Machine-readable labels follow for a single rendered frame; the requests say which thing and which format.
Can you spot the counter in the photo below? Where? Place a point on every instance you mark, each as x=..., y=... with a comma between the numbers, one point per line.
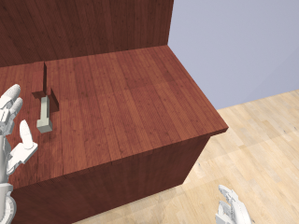
x=128, y=120

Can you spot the right robot hand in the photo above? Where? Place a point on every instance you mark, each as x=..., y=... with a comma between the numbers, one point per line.
x=237, y=213

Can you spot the tap lever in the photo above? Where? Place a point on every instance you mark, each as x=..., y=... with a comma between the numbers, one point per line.
x=44, y=124

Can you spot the left robot hand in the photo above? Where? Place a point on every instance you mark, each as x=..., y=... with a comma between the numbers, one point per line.
x=10, y=105

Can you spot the robot left forearm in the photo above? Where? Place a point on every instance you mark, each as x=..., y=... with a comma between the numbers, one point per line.
x=8, y=205

